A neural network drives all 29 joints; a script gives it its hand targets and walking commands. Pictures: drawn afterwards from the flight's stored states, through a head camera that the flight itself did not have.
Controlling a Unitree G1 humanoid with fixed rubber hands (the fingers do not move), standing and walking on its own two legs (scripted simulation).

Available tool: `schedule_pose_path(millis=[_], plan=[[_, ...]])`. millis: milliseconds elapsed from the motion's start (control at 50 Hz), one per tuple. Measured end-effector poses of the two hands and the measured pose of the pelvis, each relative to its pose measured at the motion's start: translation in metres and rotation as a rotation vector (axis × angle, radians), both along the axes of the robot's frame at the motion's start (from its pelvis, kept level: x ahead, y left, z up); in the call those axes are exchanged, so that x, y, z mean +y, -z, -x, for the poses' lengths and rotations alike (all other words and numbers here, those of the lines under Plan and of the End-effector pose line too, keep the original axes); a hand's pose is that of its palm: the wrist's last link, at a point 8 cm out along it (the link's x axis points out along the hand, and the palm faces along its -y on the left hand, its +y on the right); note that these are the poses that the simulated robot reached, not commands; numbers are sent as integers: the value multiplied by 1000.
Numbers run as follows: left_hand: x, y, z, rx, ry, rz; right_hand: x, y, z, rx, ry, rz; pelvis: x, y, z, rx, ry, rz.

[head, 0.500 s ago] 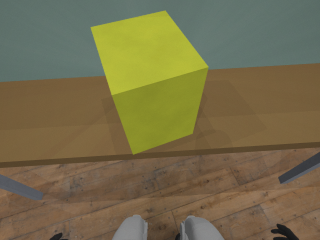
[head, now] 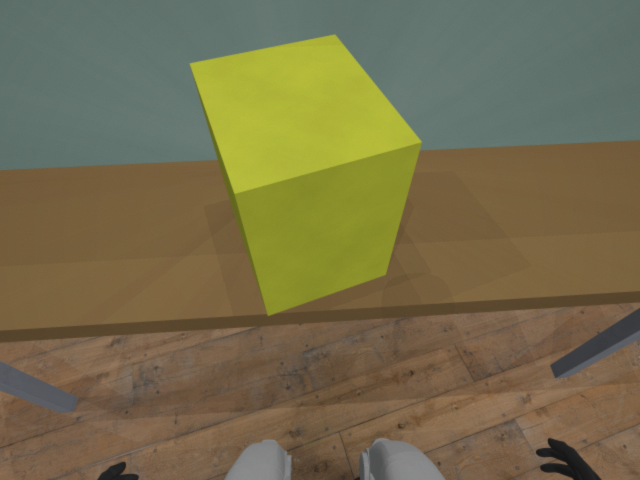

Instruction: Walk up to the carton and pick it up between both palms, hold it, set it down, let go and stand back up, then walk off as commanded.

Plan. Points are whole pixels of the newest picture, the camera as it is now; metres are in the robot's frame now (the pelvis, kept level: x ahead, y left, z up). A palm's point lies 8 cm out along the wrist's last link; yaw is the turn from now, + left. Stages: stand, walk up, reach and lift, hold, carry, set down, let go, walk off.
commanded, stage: walk up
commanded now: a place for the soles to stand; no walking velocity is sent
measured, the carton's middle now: (299, 182) +0.49 +0.05 +0.06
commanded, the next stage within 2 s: reach and lift in 0.44 s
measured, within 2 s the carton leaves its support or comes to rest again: neither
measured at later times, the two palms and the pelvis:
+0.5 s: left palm out of the picture +0.08 +0.31 -0.11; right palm out of the picture +0.08 -0.30 -0.09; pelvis -0.01 +0.00 +0.00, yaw +0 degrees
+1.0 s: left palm (133, 465) +0.15 +0.25 -0.07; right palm out of the picture +0.09 -0.32 -0.10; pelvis -0.02 -0.04 +0.00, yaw -1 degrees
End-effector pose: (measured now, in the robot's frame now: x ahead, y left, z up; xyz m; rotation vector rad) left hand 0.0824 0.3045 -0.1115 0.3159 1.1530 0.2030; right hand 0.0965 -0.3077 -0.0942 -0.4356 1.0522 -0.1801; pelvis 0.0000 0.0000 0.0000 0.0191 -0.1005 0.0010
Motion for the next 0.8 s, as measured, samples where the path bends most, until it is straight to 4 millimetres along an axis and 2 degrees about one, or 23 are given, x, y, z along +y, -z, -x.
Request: schedule_pose_path(millis=[160,240,400,520,600,700,740,800], plan=[[2,1,1,-11,3,13,2,0,17,22,9,4,3,1,3,-5,-1,2],[-1,-1,2,-12,4,14,0,0,15,14,7,2,1,0,4,-6,-1,0],[8,-2,4,-21,-4,13,9,0,16,14,2,-1,8,-1,4,-7,-9,6],[4,-4,3,8,-24,-7,5,3,14,-1,-28,-6,3,0,6,-8,-7,1],[-5,-10,-16,29,-59,-54,7,12,-8,-47,-98,-64,-4,5,10,-11,-6,-9],[-31,-28,-53,-82,-23,-46,9,11,-37,-161,-124,-115,-16,8,12,-16,0,-20],[-42,-33,-63,-122,-4,-37,7,11,-39,-182,-114,-127,-21,8,13,-17,6,-21],[-53,-35,-68,-135,11,-24,-1,12,-32,-183,-80,-140,-28,8,13,-16,14,-22]])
